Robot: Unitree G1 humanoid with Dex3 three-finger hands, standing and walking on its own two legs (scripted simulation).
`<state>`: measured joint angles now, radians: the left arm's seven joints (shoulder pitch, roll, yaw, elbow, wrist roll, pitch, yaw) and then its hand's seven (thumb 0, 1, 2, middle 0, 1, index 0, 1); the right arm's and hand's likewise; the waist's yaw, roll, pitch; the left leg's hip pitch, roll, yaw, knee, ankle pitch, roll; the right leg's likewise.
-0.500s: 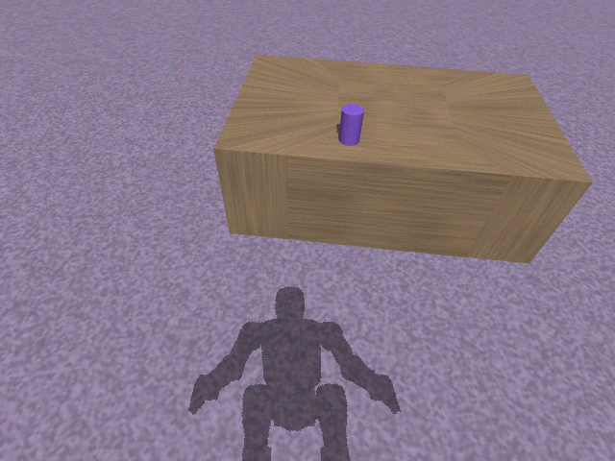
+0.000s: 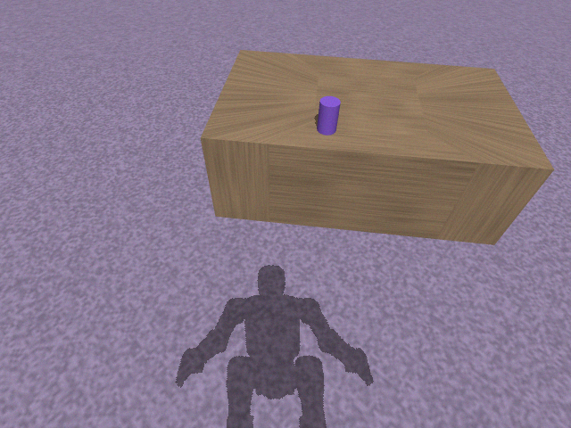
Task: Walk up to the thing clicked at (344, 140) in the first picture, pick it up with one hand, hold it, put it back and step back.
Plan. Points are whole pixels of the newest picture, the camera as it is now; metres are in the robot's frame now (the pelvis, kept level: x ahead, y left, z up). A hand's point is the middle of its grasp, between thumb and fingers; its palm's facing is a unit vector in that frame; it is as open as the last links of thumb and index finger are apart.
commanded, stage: stand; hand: right
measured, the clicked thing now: (328, 116) +1.22 -0.18 -0.27
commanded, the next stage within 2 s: walk up in 0.62 s
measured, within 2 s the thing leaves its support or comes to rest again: neither
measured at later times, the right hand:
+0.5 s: hand out of the picture +0.08 -0.25 -0.16, palm faces -0.04 +0.94 -0.34, open 7.4 cm
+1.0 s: hand out of the picture +0.17 -0.22 -0.15, palm faces +0.02 +0.91 -0.42, open 7.4 cm
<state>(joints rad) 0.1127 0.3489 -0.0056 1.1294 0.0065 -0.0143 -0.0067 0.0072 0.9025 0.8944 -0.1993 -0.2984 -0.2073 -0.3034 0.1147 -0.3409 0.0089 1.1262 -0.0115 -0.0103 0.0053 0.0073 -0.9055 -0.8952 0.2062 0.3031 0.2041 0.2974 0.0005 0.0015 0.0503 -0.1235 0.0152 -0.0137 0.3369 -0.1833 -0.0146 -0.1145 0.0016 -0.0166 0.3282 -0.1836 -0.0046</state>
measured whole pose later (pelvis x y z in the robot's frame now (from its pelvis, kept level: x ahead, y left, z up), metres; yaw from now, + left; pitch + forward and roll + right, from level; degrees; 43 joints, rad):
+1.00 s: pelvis +0.09 +0.07 -0.03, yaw -2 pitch -3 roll +0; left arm 0.33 0.46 0.07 1.03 0.03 -0.01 -0.04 0.01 0.90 0.89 -0.20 -0.30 -0.21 -0.30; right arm 0.21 -0.41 -0.11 0.96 -0.05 -0.06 0.07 0.01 -0.91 -0.90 0.20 0.30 0.20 0.30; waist 0.01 -0.04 0.06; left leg -0.32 0.04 0.05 0.63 -0.26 0.00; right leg -0.22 -0.03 0.09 0.88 -0.50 -0.05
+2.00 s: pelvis +0.51 +0.10 -0.02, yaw -5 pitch -3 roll +0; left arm 0.32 0.45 0.04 0.89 -0.01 -0.07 -0.03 0.01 0.90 0.89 -0.20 -0.30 -0.21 -0.30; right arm 0.27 -0.37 -0.05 0.82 0.00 -0.06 0.06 0.01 -0.90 -0.90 0.21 0.30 0.20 0.30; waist -0.01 -0.05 0.09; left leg -0.27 0.04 0.07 0.57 -0.25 0.02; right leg -0.43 -0.03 0.02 1.09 -0.40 -0.05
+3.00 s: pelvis +0.73 +0.13 -0.03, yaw -6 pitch -3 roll -2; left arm 0.21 0.38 0.02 0.99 0.01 -0.02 0.01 0.01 0.90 0.89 -0.20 -0.30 -0.21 -0.30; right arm 0.12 -0.38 -0.02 0.90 0.00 -0.01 0.01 0.01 -0.90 -0.89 0.21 0.30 0.21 0.30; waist 0.01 0.03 0.11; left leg -0.39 0.08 0.04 0.72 -0.29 0.00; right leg -0.28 0.00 -0.03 0.67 -0.34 0.00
